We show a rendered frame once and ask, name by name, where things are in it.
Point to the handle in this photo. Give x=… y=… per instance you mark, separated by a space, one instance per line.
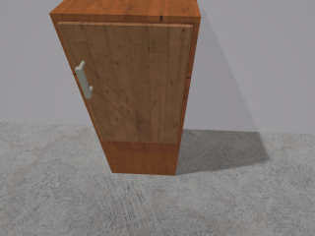
x=87 y=90

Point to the cupboard door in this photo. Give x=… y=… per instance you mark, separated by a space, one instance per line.
x=138 y=74

